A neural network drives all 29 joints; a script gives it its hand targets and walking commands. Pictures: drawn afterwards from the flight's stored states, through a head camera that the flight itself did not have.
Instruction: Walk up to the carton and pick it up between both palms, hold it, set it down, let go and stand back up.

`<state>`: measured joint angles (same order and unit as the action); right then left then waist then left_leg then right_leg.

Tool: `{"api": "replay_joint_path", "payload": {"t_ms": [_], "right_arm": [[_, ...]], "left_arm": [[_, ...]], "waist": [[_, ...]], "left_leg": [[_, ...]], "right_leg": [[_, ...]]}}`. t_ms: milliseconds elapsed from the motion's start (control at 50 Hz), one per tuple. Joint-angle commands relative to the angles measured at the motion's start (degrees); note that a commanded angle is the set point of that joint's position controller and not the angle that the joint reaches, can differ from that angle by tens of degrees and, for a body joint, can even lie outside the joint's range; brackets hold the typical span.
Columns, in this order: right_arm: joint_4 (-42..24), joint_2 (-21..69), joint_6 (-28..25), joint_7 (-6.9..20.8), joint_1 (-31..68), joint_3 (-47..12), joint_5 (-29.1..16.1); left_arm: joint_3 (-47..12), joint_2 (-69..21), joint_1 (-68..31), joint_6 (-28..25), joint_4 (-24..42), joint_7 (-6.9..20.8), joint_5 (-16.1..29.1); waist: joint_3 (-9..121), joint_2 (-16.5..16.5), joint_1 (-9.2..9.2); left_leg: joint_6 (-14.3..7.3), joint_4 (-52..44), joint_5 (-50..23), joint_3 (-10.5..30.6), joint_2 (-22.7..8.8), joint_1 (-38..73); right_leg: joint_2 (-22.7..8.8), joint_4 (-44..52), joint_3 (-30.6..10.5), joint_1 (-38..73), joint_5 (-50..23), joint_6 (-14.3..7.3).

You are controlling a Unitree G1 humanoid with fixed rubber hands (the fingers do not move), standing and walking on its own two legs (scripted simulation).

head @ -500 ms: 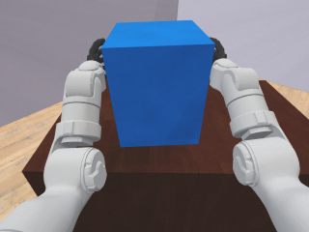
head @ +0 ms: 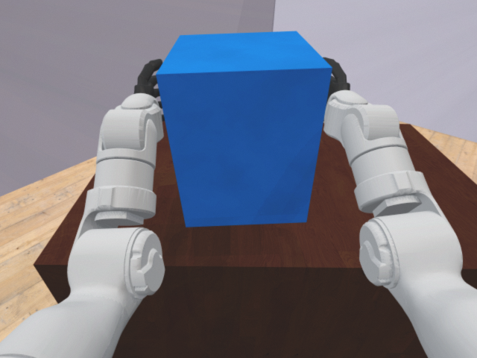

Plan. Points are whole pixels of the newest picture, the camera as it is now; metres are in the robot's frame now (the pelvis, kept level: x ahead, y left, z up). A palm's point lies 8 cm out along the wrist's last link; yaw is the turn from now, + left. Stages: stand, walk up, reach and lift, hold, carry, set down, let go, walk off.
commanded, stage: hold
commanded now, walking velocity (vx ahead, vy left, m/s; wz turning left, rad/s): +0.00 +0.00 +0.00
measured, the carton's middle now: (242, 127) +0.41 +0.00 +0.26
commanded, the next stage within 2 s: set down in 0.34 s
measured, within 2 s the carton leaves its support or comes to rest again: neither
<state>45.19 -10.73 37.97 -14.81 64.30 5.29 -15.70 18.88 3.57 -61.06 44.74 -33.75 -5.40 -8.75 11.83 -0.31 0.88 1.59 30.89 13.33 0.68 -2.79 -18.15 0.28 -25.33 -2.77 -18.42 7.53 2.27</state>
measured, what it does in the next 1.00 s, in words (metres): stands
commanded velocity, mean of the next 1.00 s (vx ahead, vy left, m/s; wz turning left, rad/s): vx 0.00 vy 0.00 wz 0.00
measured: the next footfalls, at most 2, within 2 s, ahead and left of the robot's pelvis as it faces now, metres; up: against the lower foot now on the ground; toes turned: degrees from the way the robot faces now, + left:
none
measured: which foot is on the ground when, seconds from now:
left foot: down 0.00-1.00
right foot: down 0.00-1.00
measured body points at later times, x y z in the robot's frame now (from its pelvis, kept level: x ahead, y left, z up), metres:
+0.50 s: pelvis +0.00 +0.00 +0.00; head -0.07 +0.01 +0.44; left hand +0.40 +0.16 +0.31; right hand +0.41 -0.14 +0.31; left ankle +0.03 +0.13 -0.74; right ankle +0.06 -0.14 -0.74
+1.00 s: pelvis +0.02 +0.01 +0.00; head -0.04 +0.02 +0.45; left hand +0.44 +0.17 +0.27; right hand +0.44 -0.12 +0.24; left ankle +0.03 +0.13 -0.74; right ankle +0.06 -0.14 -0.74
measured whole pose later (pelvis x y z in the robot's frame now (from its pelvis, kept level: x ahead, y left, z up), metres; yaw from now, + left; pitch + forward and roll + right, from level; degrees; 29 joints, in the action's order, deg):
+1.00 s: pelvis +0.02 +0.01 +0.00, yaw +0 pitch -2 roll -2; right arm 53.1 -3.4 14.6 -13.0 57.9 12.4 -10.8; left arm 22.2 3.6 -58.0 26.3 -41.4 -2.2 -12.6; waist 6.2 -0.1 0.9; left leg 1.1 30.7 15.2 0.7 -2.5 -13.3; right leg -0.1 -24.1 -2.6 -13.0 9.0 2.3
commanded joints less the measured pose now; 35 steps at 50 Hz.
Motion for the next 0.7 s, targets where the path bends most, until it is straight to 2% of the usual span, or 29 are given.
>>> {"api": "replay_joint_path", "payload": {"t_ms": [0, 20, 60, 80, 100, 120, 140, 160, 180, 200, 220, 240, 280, 300, 320, 340, 360, 380, 420, 460, 480, 500, 520, 560, 600, 620, 640, 660, 680], "right_arm": [[-17.4, 44.1, -2.6, 8.1, 53.4, -15.1, -14.7], [-14.2, 42.6, -2.0, 8.1, 52.4, -12.8, -13.4], [-15.9, 44.1, -2.2, 8.2, 54.9, -14.4, -13.9], [-13.7, 43.2, -2.0, 8.2, 53.3, -13.1, -12.9], [-15.0, 43.2, -2.1, 8.1, 53.0, -13.1, -13.2], [-15.6, 42.8, -2.3, 8.2, 54.2, -13.6, -13.7], [-13.5, 42.2, -2.2, 8.3, 52.9, -12.4, -12.6], [-12.7, 42.6, -2.2, 8.6, 53.1, -13.2, -12.8], [-15.5, 44.1, -2.7, 8.6, 54.6, -14.0, -12.8], [-13.3, 43.3, -2.3, 8.7, 52.7, -13.1, -12.4], [-12.9, 44.3, -2.6, 8.7, 53.7, -13.1, -12.3], [-17.6, 44.2, -3.3, 8.3, 54.9, -14.2, -13.5], [-16.4, 43.4, -2.9, 8.1, 56.4, -13.6, -13.0], [-15.3, 43.2, -3.0, 8.1, 54.3, -13.3, -12.7], [-15.2, 43.8, -2.6, 8.3, 54.1, -14.1, -12.5], [-13.3, 42.4, -2.6, 8.0, 51.9, -14.1, -13.3], [-12.8, 41.5, -3.6, 7.4, 54.4, -11.6, -12.3], [-11.3, 41.4, -4.8, 7.8, 56.3, -10.2, -10.8], [-11.3, 42.5, -7.3, 8.2, 58.4, -9.0, -8.9], [-6.3, 41.6, -10.5, 8.8, 56.2, -6.7, -6.4], [-5.0, 41.2, -11.4, 8.8, 56.2, -5.8, -5.0], [-1.4, 39.9, -12.8, 9.0, 54.7, -3.0, -2.9], [-1.4, 40.1, -14.7, 9.4, 54.5, -2.0, -1.4], [2.2, 40.0, -17.1, 9.7, 50.0, 0.0, 2.0], [2.0, 38.2, -19.6, 9.9, 50.4, 3.0, 5.0], [1.2, 38.3, -21.1, 10.2, 50.8, 2.2, 5.5], [2.5, 37.7, -21.8, 10.1, 50.2, 3.4, 6.0], [1.5, 38.9, -22.8, 10.1, 49.8, 2.0, 6.2], [0.2, 38.9, -23.5, 10.0, 50.0, 1.2, 6.1]], "left_arm": [[-21.5, -40.5, -48.0, -3.7, 9.2, 8.1, 11.9], [-19.9, -39.6, -47.6, -3.5, 6.2, 8.2, 10.8], [-18.8, -39.3, -48.0, -3.4, 5.0, 8.4, 10.7], [-19.3, -39.9, -47.6, -3.5, 4.8, 8.4, 10.4], [-19.4, -40.1, -47.5, -3.3, 6.9, 8.7, 10.6], [-19.9, -39.9, -47.0, -3.3, 5.5, 8.5, 10.9], [-19.1, -39.6, -46.6, -3.1, 4.1, 8.6, 10.0], [-17.2, -38.3, -47.3, -3.1, 4.4, 8.8, 9.3], [-18.9, -40.0, -48.2, -3.4, 5.9, 8.7, 10.1], [-19.3, -40.1, -48.2, -3.4, 5.5, 8.5, 10.4], [-19.7, -40.2, -50.7, -4.0, 6.6, 8.4, 10.8], [-21.4, -40.2, -48.4, -3.8, 7.7, 8.3, 12.1], [-19.5, -39.9, -47.5, -3.5, 3.3, 8.4, 11.1], [-20.0, -40.0, -47.8, -3.8, 5.7, 8.4, 11.0], [-19.2, -39.7, -47.2, -3.5, 5.0, 8.4, 10.5], [-18.8, -34.9, -47.3, -3.5, 6.5, 8.8, 10.8], [-19.0, -34.7, -49.1, -3.9, 5.8, 9.2, 11.7], [-17.6, -35.6, -51.4, -4.8, 5.0, 9.4, 10.7], [-16.8, -35.9, -51.9, -6.4, 4.4, 9.3, 10.2], [-15.3, -33.7, -52.3, -8.9, 3.4, 9.3, 8.8], [-13.4, -33.1, -49.5, -9.3, -0.7, 9.7, 6.9], [-11.3, -31.9, -48.5, -9.9, -3.2, 10.5, 5.0], [-9.2, -30.5, -46.6, -10.9, -6.5, 11.1, 3.8], [-6.6, -28.4, -43.3, -12.4, -10.6, 12.4, 1.0], [-6.6, -28.7, -42.8, -13.5, -13.1, 13.1, 0.3], [-6.8, -28.5, -42.2, -14.4, -12.5, 13.2, 0.3], [-6.6, -27.8, -43.1, -14.9, -12.0, 13.2, 0.1], [-8.2, -28.3, -43.3, -15.7, -11.7, 12.9, 0.3], [-8.3, -28.0, -42.2, -16.1, -12.3, 12.8, 0.3]], "waist": [[28.0, -5.6, 4.13], [23.5, -5.9, 5.40], [24.5, -4.2, 3.08], [23.1, -4.6, 4.25], [25.4, -4.7, 4.60], [24.5, -4.2, 3.75], [22.7, -5.5, 4.92], [21.4, -4.9, 3.02], [25.1, -4.8, 2.96], [23.3, -5.9, 4.19], [24.8, -5.4, 4.36], [27.6, -5.1, 3.78], [24.5, -3.6, 3.86], [25.3, -4.7, 4.47], [24.0, -3.2, 3.96], [21.8, -2.6, 2.07], [21.6, -2.3, 3.93], [20.5, -3.6, 3.66], [21.4, -3.8, 2.51], [21.4, -3.1, 2.77], [17.9, -2.1, 2.93], [15.0, -2.8, 3.46], [13.2, -0.5, 3.17], [10.3, -0.1, 3.46], [8.8, -0.4, 4.77], [10.0, 1.2, 4.08], [9.6, 0.7, 5.18], [10.5, 1.1, 5.26], [11.1, 1.3, 4.38]], "left_leg": [[0.9, -11.5, -3.0, 2.7, 4.8, 3.0], [1.0, -12.2, 0.0, 2.5, 5.0, 2.4], [0.1, -12.7, 0.9, 2.6, 4.7, 1.6], [0.5, -12.8, 0.8, 2.8, 4.3, 1.2], [0.3, -12.9, -0.2, 3.0, 4.3, 1.8], [0.0, -13.1, 1.3, 3.2, 4.5, 1.3], [0.4, -13.0, 2.0, 2.7, 4.6, 0.8], [-0.2, -14.0, 3.1, 2.6, 4.5, -0.1], [-0.1, -13.4, 1.9, 2.4, 4.5, 0.3], [0.3, -13.7, 3.1, 3.0, 4.2, 0.2], [0.4, -13.4, 2.4, 2.5, 4.2, 0.7], [0.5, -11.9, -1.8, 2.4, 4.8, 1.4], [0.1, -12.3, 2.0, 2.3, 5.5, 1.3], [-0.1, -12.9, 1.5, 2.6, 5.0, 2.0], [-0.1, -12.9, 2.0, 2.6, 4.8, 1.9], [-1.9, -13.1, -2.8, 0.7, 5.8, 4.3], [-1.0, -12.1, -3.6, 0.7, 5.5, 5.7], [-0.8, -12.6, -0.7, 0.6, 5.8, 4.7], [-1.0, -12.8, -0.5, 0.7, 5.3, 5.0], [-0.6, -12.4, -1.1, 0.1, 5.4, 5.8], [-0.8, -12.6, 0.9, -0.3, 5.6, 6.1], [-0.9, -13.6, 4.2, -0.6, 5.6, 5.4], [-1.1, -14.1, 5.9, -0.7, 5.5, 4.6], [-1.1, -14.5, 6.8, -1.7, 5.6, 5.4], [-1.3, -15.2, 8.2, -1.7, 5.5, 5.4], [-1.1, -15.0, 6.7, -1.8, 5.5, 5.6], [-1.1, -15.1, 6.4, -1.6, 5.4, 6.5], [-1.2, -14.6, 5.0, -2.1, 5.7, 7.5], [-1.2, -14.4, 3.3, -2.1, 5.7, 7.5]], "right_leg": [[6.2, 5.9, 1.7, 21.9, -5.7, -1.7], [6.0, 6.7, 2.0, 20.4, -2.9, -1.8], [6.4, 6.9, 1.9, 20.3, -1.4, -1.9], [6.3, 6.6, 1.9, 20.4, -2.0, -1.9], [6.2, 6.4, 2.1, 21.7, -4.0, -1.8], [6.3, 6.6, 1.9, 21.2, -2.5, -1.7], [6.2, 6.5, 1.8, 20.2, -1.6, -1.5], [6.1, 6.3, 1.7, 21.3, -1.0, -1.4], [6.3, 5.9, 1.9, 21.9, -2.0, -1.5], [6.2, 6.1, 1.8, 20.8, -1.1, -1.5], [6.1, 6.1, 2.1, 21.3, -1.7, -1.7], [6.0, 5.9, 1.8, 22.0, -5.2, -1.6], [5.7, 6.9, 1.8, 20.0, -1.3, -1.5], [6.2, 6.3, 1.9, 20.2, -2.1, -1.3], [6.3, 6.6, 1.9, 20.3, -1.8, -1.6], [5.8, 7.8, 2.2, 24.5, -3.5, -1.9], [5.5, 8.2, 2.1, 23.5, -2.6, -1.9], [5.2, 8.6, 2.1, 22.1, 0.3, -1.9], [5.3, 8.6, 2.7, 21.4, 1.3, -2.0], [4.9, 8.8, 3.2, 21.8, 0.5, -2.0], [4.4, 9.3, 3.5, 21.9, 2.5, -1.8], [4.0, 10.3, 3.6, 21.1, 6.1, -1.9], [3.7, 10.5, 4.2, 21.1, 7.4, -1.5], [3.4, 10.8, 5.1, 21.5, 9.6, -1.5], [3.6, 11.0, 5.8, 21.2, 11.1, -1.1], [3.8, 10.8, 6.0, 22.0, 9.7, -1.0], [3.9, 11.0, 6.1, 21.9, 9.3, -1.0], [3.8, 10.8, 6.2, 22.9, 7.5, -1.3], [4.0, 10.6, 6.0, 23.0, 6.0, -1.0]]}}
